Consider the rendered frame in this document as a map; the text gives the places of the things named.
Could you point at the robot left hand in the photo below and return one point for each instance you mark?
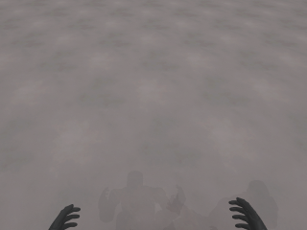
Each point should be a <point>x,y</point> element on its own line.
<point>59,222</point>

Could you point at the robot right hand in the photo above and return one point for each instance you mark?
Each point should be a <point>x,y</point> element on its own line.
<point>250,216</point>

